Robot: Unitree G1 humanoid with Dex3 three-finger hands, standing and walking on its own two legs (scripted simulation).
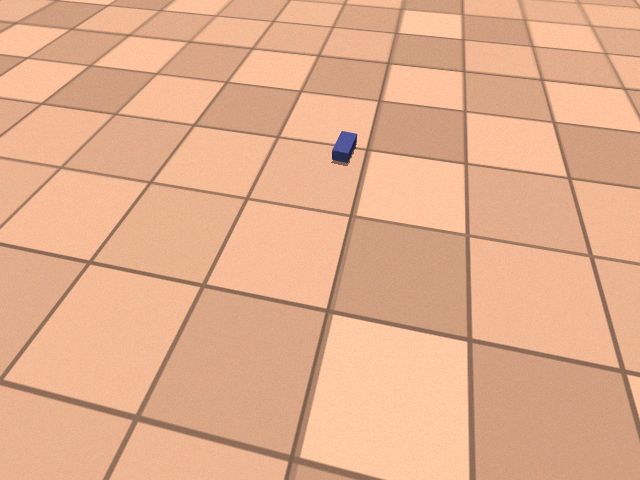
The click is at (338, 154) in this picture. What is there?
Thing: lying carton
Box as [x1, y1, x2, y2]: [332, 131, 356, 162]
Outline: 341,131 332,150 332,159 347,162 356,142 356,134
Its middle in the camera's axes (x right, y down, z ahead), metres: +0.13 -0.46 +2.00
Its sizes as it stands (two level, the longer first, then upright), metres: 0.172 0.083 0.059
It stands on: the floor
